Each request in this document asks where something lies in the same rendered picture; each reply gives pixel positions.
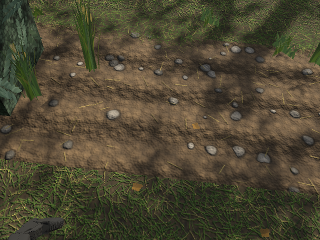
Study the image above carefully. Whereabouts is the left robot hand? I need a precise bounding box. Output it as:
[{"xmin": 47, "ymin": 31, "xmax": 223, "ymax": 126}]
[{"xmin": 5, "ymin": 217, "xmax": 64, "ymax": 240}]

